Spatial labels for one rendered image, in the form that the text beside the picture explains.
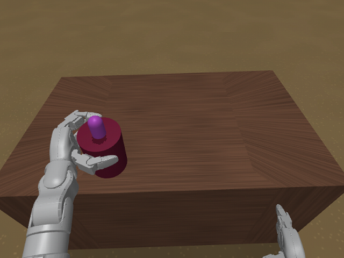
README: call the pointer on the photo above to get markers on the right robot hand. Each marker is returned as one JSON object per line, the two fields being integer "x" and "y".
{"x": 288, "y": 238}

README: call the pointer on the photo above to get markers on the left robot hand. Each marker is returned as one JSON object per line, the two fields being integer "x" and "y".
{"x": 64, "y": 145}

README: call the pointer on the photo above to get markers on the left robot arm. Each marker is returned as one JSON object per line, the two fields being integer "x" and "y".
{"x": 51, "y": 217}

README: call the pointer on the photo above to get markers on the bottle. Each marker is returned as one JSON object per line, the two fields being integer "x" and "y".
{"x": 101, "y": 136}

